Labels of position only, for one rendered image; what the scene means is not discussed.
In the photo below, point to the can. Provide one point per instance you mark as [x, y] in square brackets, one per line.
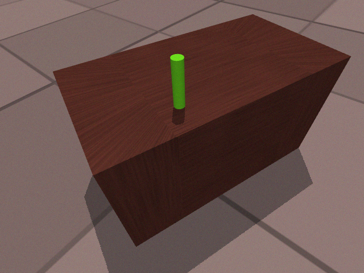
[178, 80]

